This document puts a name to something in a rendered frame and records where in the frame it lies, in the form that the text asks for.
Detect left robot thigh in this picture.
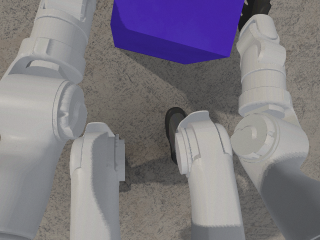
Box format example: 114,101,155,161
70,131,125,240

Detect carton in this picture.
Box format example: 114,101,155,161
110,0,245,65

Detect left robot forearm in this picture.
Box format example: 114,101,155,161
0,0,97,85

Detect right robot upper arm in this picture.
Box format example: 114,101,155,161
230,112,320,240

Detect right robot forearm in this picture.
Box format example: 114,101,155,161
236,14,302,129

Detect left robot upper arm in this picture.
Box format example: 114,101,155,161
0,73,88,240

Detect right robot hand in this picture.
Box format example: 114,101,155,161
238,0,272,32

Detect robot right foot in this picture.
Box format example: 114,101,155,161
165,107,186,165

